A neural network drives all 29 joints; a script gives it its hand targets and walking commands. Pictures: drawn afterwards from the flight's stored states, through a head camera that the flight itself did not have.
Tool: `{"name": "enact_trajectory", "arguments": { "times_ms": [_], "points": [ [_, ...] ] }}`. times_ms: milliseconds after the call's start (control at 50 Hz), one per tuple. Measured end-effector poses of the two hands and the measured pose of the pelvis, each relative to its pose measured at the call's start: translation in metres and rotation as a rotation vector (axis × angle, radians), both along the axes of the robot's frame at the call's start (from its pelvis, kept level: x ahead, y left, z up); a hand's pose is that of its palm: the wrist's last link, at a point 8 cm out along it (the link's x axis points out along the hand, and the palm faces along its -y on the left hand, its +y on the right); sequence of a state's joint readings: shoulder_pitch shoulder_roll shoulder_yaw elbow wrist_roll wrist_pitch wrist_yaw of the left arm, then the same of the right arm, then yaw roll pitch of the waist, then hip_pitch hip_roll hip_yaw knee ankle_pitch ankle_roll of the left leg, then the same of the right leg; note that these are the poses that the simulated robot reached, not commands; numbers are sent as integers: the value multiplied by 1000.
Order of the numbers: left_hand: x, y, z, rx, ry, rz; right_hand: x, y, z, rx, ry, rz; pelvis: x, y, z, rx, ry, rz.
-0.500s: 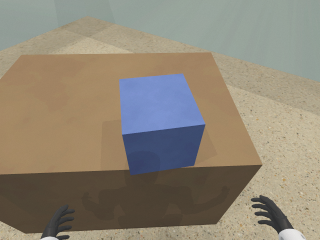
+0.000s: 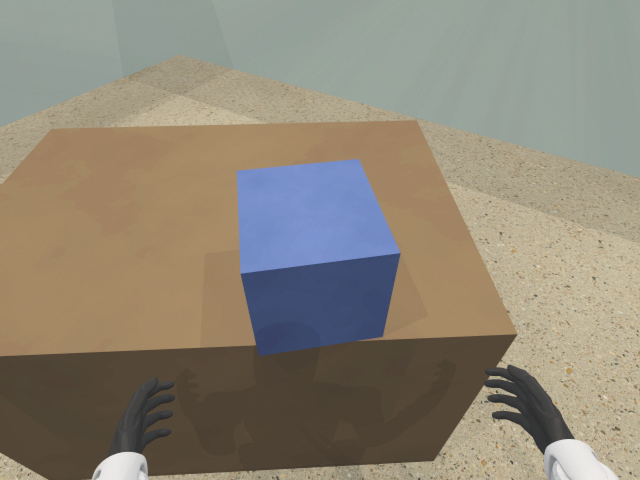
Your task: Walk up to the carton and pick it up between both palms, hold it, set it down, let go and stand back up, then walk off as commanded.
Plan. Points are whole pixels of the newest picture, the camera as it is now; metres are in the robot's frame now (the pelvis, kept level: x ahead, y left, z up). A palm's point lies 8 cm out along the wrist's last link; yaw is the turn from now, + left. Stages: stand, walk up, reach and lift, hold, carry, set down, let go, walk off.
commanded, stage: reach and lift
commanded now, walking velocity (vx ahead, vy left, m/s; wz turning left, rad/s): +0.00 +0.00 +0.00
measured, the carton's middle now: (310, 254) +0.46 +0.02 +0.01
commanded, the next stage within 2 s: none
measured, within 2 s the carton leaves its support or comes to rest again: neither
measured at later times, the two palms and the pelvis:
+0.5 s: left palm (148, 423) +0.19 +0.21 +0.02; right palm (525, 396) +0.21 -0.23 +0.02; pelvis +0.02 +0.00 +0.00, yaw +0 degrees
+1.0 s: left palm (162, 350) +0.27 +0.20 +0.06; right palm (518, 358) +0.25 -0.23 +0.04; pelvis +0.03 -0.01 +0.00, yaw +0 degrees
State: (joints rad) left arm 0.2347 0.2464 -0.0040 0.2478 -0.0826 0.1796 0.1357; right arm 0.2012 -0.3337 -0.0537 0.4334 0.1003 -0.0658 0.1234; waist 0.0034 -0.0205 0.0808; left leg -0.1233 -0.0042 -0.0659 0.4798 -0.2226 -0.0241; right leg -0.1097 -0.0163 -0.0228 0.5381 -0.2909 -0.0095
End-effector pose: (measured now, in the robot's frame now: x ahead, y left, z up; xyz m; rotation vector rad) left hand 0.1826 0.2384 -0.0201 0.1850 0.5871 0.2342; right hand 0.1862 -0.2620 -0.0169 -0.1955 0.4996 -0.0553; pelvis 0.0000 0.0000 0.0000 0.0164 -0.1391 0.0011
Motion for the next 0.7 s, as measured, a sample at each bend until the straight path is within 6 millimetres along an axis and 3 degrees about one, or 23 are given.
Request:
{"name": "enact_trajectory", "arguments": {
  "times_ms": [200,540,700],
  "points": [
    [6,-18,15,-32,-94,-1,20,14,12,74,-66,40,15,-4,3,5,24,0],
    [13,-34,45,-78,-253,-3,27,30,38,142,-207,70,18,-2,4,3,32,0],
    [36,-38,53,-85,-253,3,29,27,40,153,-189,43,18,-2,4,3,32,0]
  ]
}}
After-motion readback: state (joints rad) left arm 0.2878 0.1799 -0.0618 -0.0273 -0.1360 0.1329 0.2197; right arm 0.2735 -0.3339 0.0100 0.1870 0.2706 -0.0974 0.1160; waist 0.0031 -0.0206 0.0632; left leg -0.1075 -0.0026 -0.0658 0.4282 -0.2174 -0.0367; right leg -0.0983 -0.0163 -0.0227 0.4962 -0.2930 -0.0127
